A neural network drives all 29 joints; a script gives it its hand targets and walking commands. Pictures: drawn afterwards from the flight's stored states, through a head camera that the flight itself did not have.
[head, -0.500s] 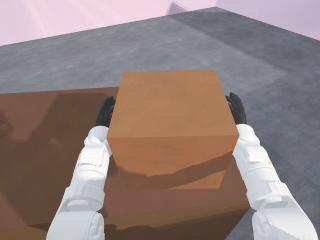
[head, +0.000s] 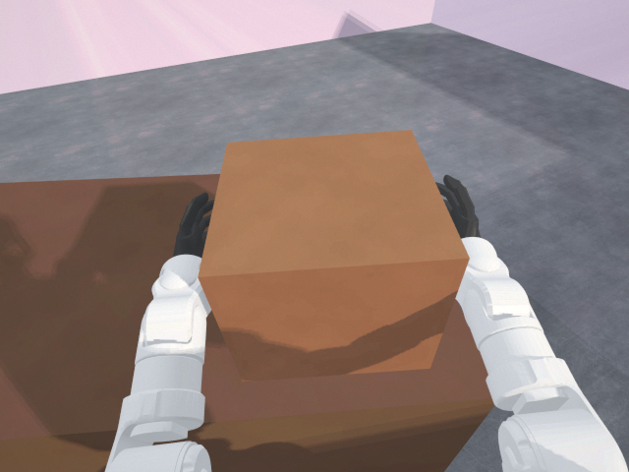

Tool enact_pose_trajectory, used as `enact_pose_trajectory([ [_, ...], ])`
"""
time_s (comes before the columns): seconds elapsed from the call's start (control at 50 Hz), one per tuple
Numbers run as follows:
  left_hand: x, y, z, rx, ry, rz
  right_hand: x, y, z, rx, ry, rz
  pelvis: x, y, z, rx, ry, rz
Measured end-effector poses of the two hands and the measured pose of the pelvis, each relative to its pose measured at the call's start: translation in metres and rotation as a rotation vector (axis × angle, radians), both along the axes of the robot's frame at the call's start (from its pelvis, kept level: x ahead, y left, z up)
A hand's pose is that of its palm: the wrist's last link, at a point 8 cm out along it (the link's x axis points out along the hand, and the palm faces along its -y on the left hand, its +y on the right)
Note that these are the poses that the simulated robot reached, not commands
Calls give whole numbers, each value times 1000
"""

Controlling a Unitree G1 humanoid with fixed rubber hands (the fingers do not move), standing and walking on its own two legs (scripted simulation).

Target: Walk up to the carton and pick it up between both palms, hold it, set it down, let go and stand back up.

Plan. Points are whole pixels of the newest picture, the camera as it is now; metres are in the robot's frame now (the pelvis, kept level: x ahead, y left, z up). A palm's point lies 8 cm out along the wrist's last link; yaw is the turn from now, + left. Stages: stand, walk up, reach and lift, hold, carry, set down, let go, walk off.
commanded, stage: reach and lift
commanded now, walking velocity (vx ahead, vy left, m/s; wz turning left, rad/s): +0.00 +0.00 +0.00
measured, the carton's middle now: (327, 254) +0.38 -0.02 +0.11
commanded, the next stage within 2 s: hold in 0.84 s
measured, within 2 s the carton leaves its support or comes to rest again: neither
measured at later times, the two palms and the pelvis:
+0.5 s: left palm (187, 252) +0.37 +0.16 +0.14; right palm (459, 229) +0.36 -0.19 +0.15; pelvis +0.01 +0.00 +0.00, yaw +0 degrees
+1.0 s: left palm (179, 243) +0.36 +0.16 +0.16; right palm (461, 216) +0.36 -0.18 +0.18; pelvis +0.00 +0.00 +0.00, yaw -1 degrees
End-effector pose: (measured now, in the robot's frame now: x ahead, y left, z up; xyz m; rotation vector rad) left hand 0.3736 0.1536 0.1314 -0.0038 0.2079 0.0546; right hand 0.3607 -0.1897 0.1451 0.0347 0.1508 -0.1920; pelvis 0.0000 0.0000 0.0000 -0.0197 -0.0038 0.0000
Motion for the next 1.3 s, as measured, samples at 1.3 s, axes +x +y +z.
enact_pose_trajectory([
  [1.3, -21, 15, 43, -31, -31, 61, 0, 15, 46, 3, -28, 56, -2, -2, -1, -3, -72, -2],
])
